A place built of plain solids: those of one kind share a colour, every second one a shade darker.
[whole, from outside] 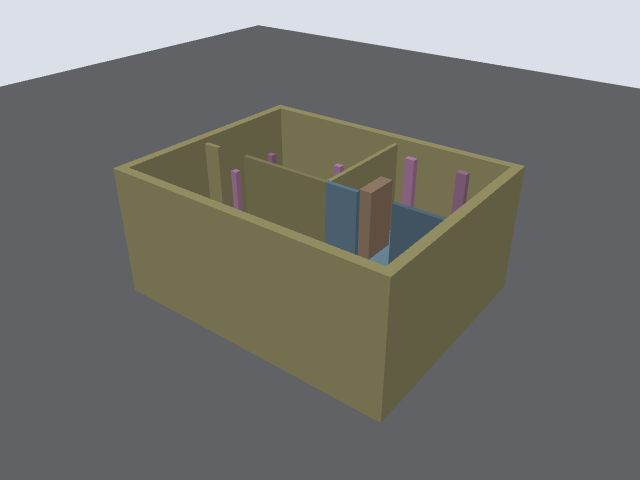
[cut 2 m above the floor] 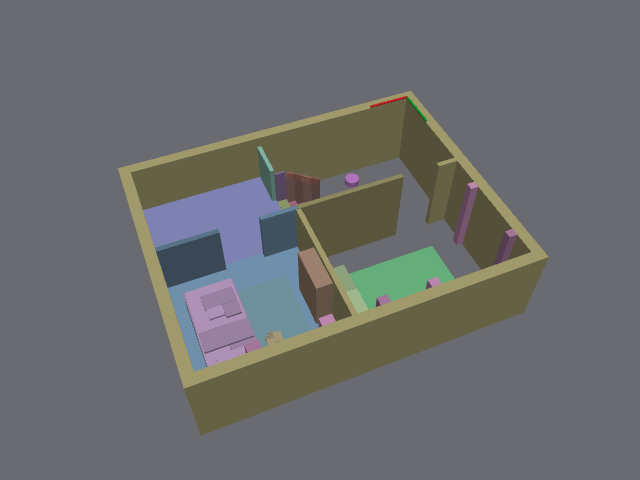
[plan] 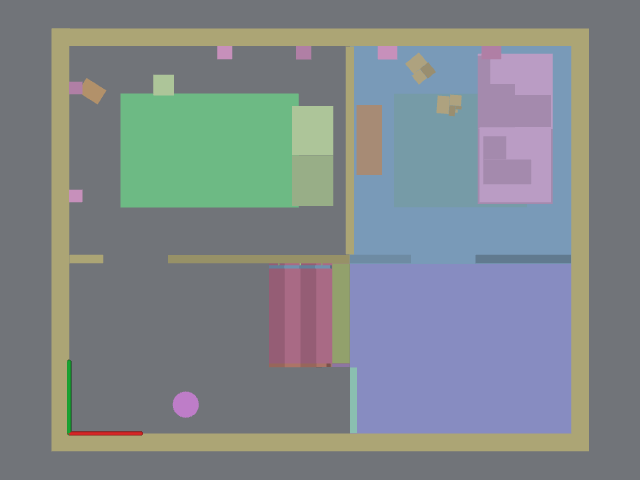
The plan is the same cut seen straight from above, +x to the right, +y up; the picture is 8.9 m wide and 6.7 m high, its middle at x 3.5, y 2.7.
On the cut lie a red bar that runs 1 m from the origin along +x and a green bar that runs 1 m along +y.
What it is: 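A home built round its stair; the hall at the stair's foot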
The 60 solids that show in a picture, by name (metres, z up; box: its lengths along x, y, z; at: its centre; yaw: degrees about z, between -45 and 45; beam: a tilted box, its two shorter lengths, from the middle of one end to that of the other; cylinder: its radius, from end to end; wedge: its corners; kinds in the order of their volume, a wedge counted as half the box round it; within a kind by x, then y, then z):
{
 "wall_1": {"box": [0.25, 5.9, 3.45], "at": [-0.12, 2.7, 1.67]},
 "wall_2": {"box": [0.48, 0.12, 3.3], "at": [0.24, 2.43, 1.6]},
 "wall_3": {"box": [2.54, 0.12, 3.3], "at": [2.65, 2.43, 1.6]},
 "wall_4": {"box": [7.51, 0.25, 3.45], "at": [3.5, -0.12, 1.67]},
 "wall_5": {"box": [7.51, 0.25, 3.45], "at": [3.5, 5.53, 1.67]},
 "wall_6": {"box": [0.12, 2.91, 3.3], "at": [3.92, 3.95, 1.6]},
 "wall_7": {"box": [0.25, 5.9, 3.45], "at": [7.13, 2.7, 1.67]},
 "raised_bedroom_1": {"box": [3.21, 3.17, 0.8], "at": [5.52, 3.95, 0.35]},
 "raised_hall_1": {"box": [3.21, 2.51, 0.8], "at": [5.52, 1.13, 0.35]},
 "bedstead_bedroom_bed_1": {"box": [0.33, 0.33, 0.72], "at": [5.94, 3.99, 1.06]},
 "bedstead_bedroom_bed_2": {"box": [0.53, 1.02, 0.62], "at": [5.96, 4.76, 1.01]},
 "bedstead_bedroom_bed_3": {"box": [0.68, 0.35, 0.72], "at": [6.11, 3.65, 1.06]},
 "bedstead_bedroom_bed_4": {"box": [1.05, 1.05, 0.62], "at": [6.23, 3.73, 1.01]},
 "bedstead_bedroom_bed_5": {"box": [1.0, 1.05, 0.67], "at": [6.23, 3.75, 1.03]},
 "bedstead_bedroom_bed_6": {"box": [1.0, 0.45, 0.67], "at": [6.23, 4.5, 1.03]},
 "bedstead_bedroom_bed_7": {"box": [0.7, 0.42, 0.67], "at": [6.23, 5.09, 1.03]},
 "bedstead_bedroom_bed_8": {"box": [0.65, 0.4, 0.72], "at": [6.23, 5.1, 1.06]},
 "bedstead_bedroom_bed_9": {"box": [0.33, 0.25, 0.72], "at": [6.26, 3.95, 1.06]},
 "bedstead_bedroom_bed_10": {"box": [0.52, 1.02, 0.62], "at": [6.49, 4.76, 1.01]},
 "step_1": {"box": [1.12, 1.4, 0.21], "at": [3.35, 1.68, 0.05]},
 "step_2": {"box": [0.9, 1.4, 0.36], "at": [3.46, 1.68, 0.13]},
 "step_3": {"box": [0.68, 1.4, 0.5], "at": [3.57, 1.68, 0.2]},
 "step_4": {"box": [0.46, 1.4, 0.65], "at": [3.68, 1.68, 0.28]},
 "slotfit_bedroom_storage_1": {"box": [0.36, 0.98, 1.94], "at": [4.19, 4.1, 1.67]},
 "raised_partition_1": {"box": [0.85, 0.12, 2.55], "at": [4.34, 2.43, 1.97]},
 "raised_partition_2": {"box": [1.33, 0.12, 2.55], "at": [6.34, 2.43, 1.97]},
 "curtains_1": {"box": [0.19, 0.18, 2.13], "at": [0.09, 3.31, 1.12]},
 "curtains_2": {"box": [0.19, 0.18, 2.13], "at": [0.09, 4.82, 1.12]},
 "curtains_3": {"box": [0.22, 0.19, 2.15], "at": [2.17, 5.31, 1.14]},
 "curtains_4": {"box": [0.22, 0.19, 2.15], "at": [3.27, 5.31, 1.14]},
 "curtains_5": {"box": [0.28, 0.19, 2.18], "at": [4.44, 5.31, 1.9]},
 "curtains_6": {"box": [0.28, 0.19, 2.18], "at": [5.89, 5.31, 1.9]},
 "slotfit_living_seat_1": {"box": [0.29, 0.29, 0.65], "at": [1.32, 4.86, 0.27]},
 "slotfit_living_seat_2": {"box": [0.58, 0.71, 0.51], "at": [3.4, 3.53, 0.21]},
 "slotfit_living_seat_3": {"box": [0.58, 0.69, 0.51], "at": [3.4, 4.23, 0.21]},
 "head_1": {"box": [0.25, 1.4, 0.8], "at": [3.79, 1.68, 0.35]},
 "laid_rug_rug_living_1": {"box": [2.49, 1.59, 0.05], "at": [1.96, 3.95, -0.02]},
 "laid_rug_rug_bedroom_1": {"box": [1.86, 1.59, 0.05], "at": [5.46, 3.95, 0.72]},
 "well_guard_1": {"box": [0.1, 0.92, 1.05], "at": [3.97, 0.46, 1.22]},
 "guard_1": {"box": [0.22, 0.05, 1.11], "at": [2.9, 0.95, 0.5]},
 "guard_2": {"box": [0.22, 0.05, 1.26], "at": [3.12, 0.95, 0.58]},
 "guard_3": {"box": [0.22, 0.05, 1.4], "at": [3.34, 0.95, 0.65]},
 "guard_4": {"box": [0.22, 0.05, 1.55], "at": [3.56, 0.95, 0.73]},
 "clutter_bedroom_1": {"box": [0.25, 0.19, 0.29], "at": [4.84, 5.17, 0.84], "yaw": 39.3},
 "clutter_bedroom_2": {"box": [0.15, 0.16, 0.29], "at": [4.89, 4.98, 0.84], "yaw": 39.3},
 "clutter_bedroom_3": {"box": [0.15, 0.17, 0.29], "at": [5.01, 5.07, 0.84], "yaw": 39.3},
 "clutter_bedroom_4": {"box": [0.17, 0.25, 0.11], "at": [5.22, 4.59, 0.75], "yaw": -4.3},
 "clutter_bedroom_5": {"box": [0.09, 0.15, 0.11], "at": [5.34, 4.5, 0.75], "yaw": -4.3},
 "clutter_bedroom_6": {"box": [0.16, 0.15, 0.11], "at": [5.39, 4.65, 0.75], "yaw": -4.3},
 "slotfit_hallpiece_corner_1": {"cylinder": 0.18, "from": [1.63, 0.4, -0.05], "to": [1.63, 0.4, 0.16]},
 "head_guard_1": {"box": [0.25, 0.05, 1.7], "at": [3.79, 0.95, 0.8]},
 "guard_cap_1": {"beam": [0.15, 0.05], "from": [2.83, 0.95, 1.0], "to": [3.05, 0.95, 1.15]},
 "guard_cap_2": {"beam": [0.15, 0.05], "from": [3.05, 0.95, 1.15], "to": [3.27, 0.95, 1.29]},
 "guard_cap_3": {"beam": [0.15, 0.05], "from": [3.27, 0.95, 1.29], "to": [3.49, 0.95, 1.44]},
 "guard_cap_4": {"beam": [0.15, 0.05], "from": [3.49, 0.95, 1.44], "to": [3.63, 0.95, 1.53]},
 "clutter_living_1": {"box": [0.33, 0.23, 0.1], "at": [0.32, 4.78, 0.0], "yaw": -32.3},
 "rail_1": {"beam": [0.05, 0.044], "from": [2.8, 2.32, 1.07], "to": [3.01, 2.32, 1.21]},
 "rail_2": {"beam": [0.05, 0.044], "from": [3.01, 2.32, 1.21], "to": [3.23, 2.32, 1.35]},
 "rail_3": {"beam": [0.05, 0.044], "from": [3.23, 2.32, 1.35], "to": [3.44, 2.32, 1.5]},
 "rail_4": {"beam": [0.05, 0.044], "from": [3.44, 2.32, 1.5], "to": [3.65, 2.32, 1.64]}
}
